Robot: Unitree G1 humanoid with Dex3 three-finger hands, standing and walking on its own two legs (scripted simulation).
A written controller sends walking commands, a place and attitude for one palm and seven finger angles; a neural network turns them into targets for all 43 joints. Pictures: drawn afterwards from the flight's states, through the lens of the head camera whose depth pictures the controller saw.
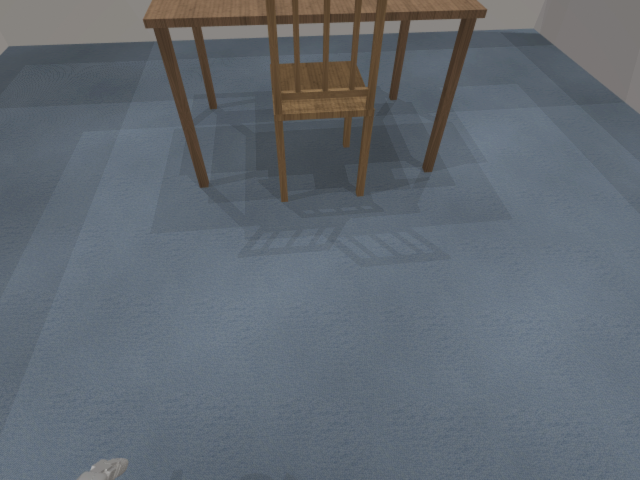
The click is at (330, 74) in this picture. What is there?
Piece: chair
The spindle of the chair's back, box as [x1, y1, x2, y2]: [322, 0, 329, 90]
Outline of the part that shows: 324,0 322,89 327,90 329,0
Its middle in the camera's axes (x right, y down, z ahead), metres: +0.02 -0.65 +1.30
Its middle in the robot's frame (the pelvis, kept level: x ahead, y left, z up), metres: +1.41 +0.05 -0.07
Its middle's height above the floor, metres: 0.70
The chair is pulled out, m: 0.00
